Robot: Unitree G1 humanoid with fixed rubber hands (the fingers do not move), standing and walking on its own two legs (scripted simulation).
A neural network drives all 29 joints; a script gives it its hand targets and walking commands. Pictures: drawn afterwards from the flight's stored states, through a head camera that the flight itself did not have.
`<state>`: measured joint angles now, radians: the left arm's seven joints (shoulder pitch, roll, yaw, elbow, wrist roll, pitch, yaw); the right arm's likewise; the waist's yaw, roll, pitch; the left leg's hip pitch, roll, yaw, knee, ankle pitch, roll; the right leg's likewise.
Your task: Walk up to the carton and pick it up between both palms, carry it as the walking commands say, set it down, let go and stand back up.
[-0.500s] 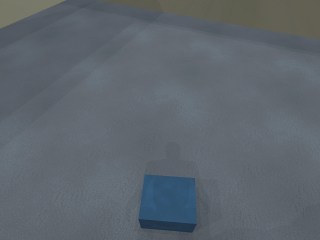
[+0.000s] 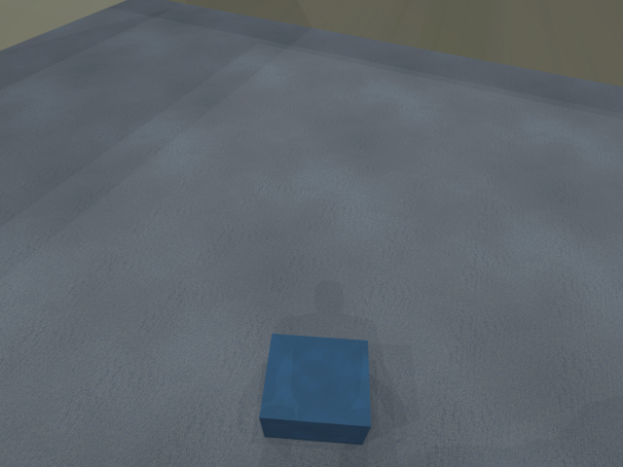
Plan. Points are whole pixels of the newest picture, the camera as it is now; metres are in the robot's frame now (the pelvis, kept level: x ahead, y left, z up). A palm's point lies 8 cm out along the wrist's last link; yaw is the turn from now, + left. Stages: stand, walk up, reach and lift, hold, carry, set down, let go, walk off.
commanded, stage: walk up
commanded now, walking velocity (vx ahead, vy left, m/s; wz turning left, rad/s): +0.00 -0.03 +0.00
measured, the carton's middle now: (316, 388) +0.48 -0.01 -0.68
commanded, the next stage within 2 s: none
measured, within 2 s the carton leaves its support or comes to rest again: neither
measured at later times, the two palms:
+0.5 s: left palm out of the picture +0.00 +0.23 -0.15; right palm out of the picture -0.02 -0.25 -0.11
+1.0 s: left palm out of the picture -0.05 +0.26 -0.13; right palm out of the picture +0.03 -0.21 -0.14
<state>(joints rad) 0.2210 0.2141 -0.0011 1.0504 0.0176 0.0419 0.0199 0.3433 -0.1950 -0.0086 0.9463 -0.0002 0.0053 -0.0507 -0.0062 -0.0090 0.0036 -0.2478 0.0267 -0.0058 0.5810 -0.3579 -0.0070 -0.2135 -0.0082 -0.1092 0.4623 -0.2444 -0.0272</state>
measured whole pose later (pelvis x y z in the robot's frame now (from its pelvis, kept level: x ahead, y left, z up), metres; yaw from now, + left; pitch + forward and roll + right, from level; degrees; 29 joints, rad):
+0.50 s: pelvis -0.03 +0.00 +0.01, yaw +1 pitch +0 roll -2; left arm 0.24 0.20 0.00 1.06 0.02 0.05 0.01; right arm 0.36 -0.18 -0.01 0.95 0.00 0.02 -0.05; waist -0.01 -0.02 -0.02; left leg -0.20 0.06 -0.01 0.43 -0.23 0.00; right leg -0.26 -0.03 -0.12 0.64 -0.36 0.00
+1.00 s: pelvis +0.00 +0.03 +0.00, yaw +3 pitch +2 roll +0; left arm 0.39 0.19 0.00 1.07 0.02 0.00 0.01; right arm 0.33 -0.20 -0.01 0.95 0.00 0.01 0.02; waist -0.01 0.01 -0.06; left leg -0.33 0.04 -0.01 0.56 -0.32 -0.02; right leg -0.16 -0.14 -0.13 0.41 -0.28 0.06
